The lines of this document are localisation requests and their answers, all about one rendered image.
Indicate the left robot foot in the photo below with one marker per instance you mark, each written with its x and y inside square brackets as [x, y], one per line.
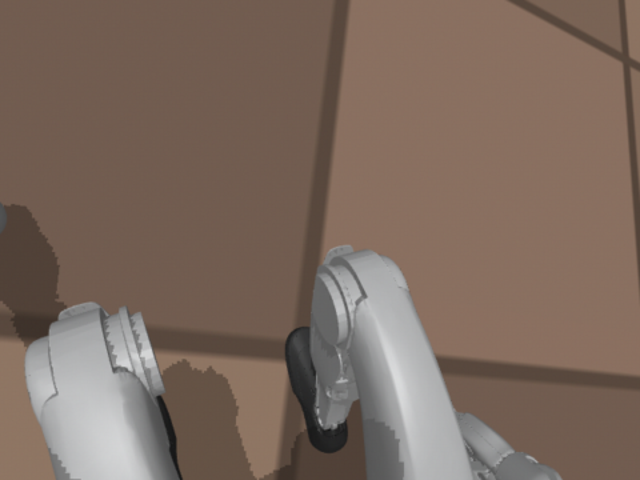
[170, 433]

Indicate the right robot foot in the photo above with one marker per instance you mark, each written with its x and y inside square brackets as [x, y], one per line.
[302, 376]

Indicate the right robot arm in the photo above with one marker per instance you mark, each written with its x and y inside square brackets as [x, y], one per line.
[522, 466]

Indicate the ball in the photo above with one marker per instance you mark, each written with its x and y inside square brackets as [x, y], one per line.
[3, 218]

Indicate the right robot hand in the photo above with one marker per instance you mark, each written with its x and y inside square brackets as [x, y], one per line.
[486, 448]

